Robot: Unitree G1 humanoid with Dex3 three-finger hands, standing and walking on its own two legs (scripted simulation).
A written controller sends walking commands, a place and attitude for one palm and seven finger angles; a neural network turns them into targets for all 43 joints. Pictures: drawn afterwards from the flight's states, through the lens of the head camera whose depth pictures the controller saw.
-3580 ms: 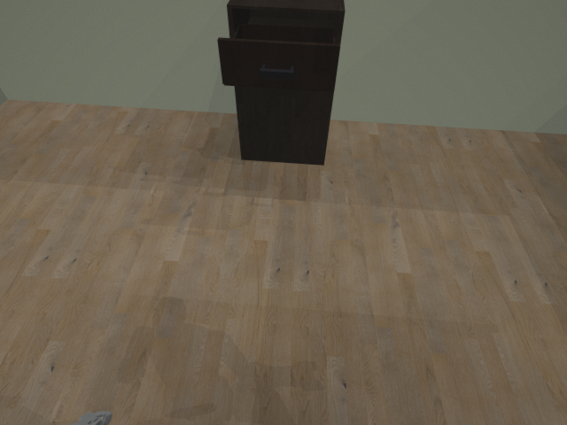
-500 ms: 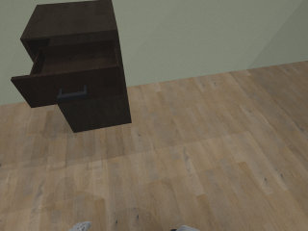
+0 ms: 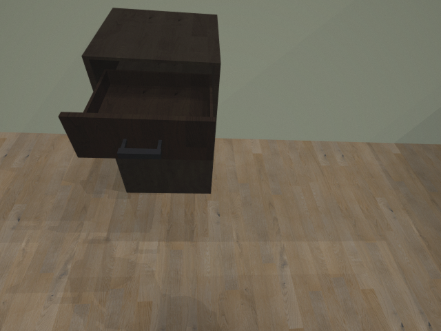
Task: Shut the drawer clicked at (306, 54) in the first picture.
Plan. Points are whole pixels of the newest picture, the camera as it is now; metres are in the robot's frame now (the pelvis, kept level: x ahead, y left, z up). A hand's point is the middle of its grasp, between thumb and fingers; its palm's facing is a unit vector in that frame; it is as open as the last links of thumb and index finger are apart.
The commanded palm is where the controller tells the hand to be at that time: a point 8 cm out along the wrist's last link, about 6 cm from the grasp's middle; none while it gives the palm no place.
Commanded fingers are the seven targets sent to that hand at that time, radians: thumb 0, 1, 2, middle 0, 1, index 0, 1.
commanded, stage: take the last steps up to it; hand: left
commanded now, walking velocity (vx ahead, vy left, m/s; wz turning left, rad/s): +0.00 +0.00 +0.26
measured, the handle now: (141, 148) +0.58 +0.26 -0.08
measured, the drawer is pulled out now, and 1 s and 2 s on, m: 0.30 0.30 0.30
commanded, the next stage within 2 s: come to a stop and stand still in 1.16 s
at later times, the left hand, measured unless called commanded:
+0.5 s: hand out of the picture -0.04 +0.14 -0.16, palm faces +0.22 -0.96 -0.17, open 7.4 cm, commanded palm none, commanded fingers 0.00 0.90 0.90 -0.20 -0.30 -0.20 -0.30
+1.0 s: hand (133, 259) +0.29 +0.21 -0.15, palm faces +0.08 -0.97 -0.23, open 7.4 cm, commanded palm none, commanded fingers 0.00 0.90 0.90 -0.20 -0.30 -0.20 -0.30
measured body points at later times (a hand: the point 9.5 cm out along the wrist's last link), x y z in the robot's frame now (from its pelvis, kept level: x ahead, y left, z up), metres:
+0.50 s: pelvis +0.05 -0.01 +0.01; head +0.06 -0.01 +0.46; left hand -0.05 +0.19 -0.14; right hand +0.14 -0.24 -0.14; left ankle +0.09 +0.13 -0.70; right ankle +0.01 -0.14 -0.73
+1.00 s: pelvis +0.19 +0.02 +0.00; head +0.21 +0.00 +0.45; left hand +0.29 +0.27 -0.13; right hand +0.14 -0.20 -0.17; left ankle +0.11 +0.14 -0.73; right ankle +0.29 -0.08 -0.73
